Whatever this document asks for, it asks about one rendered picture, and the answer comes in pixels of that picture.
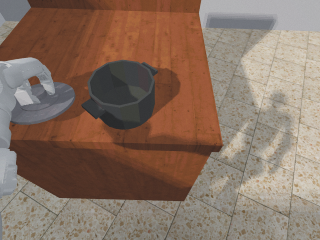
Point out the pot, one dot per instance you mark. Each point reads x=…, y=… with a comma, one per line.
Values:
x=122, y=93

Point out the table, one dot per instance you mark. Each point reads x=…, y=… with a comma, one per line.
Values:
x=76, y=156

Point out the knob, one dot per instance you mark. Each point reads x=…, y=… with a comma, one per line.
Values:
x=39, y=92

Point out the robot left hand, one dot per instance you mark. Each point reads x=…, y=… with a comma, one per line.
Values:
x=31, y=67

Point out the lid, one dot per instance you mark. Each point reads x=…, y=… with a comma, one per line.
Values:
x=50, y=107

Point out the robot left upper arm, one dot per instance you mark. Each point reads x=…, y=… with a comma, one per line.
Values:
x=8, y=176

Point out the left robot forearm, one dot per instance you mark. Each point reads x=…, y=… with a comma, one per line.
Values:
x=10, y=79

